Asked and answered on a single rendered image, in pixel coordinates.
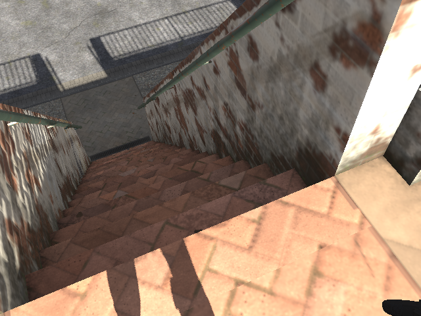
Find stairs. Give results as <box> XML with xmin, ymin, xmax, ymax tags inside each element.
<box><xmin>25</xmin><ymin>140</ymin><xmax>307</xmax><ymax>302</ymax></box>

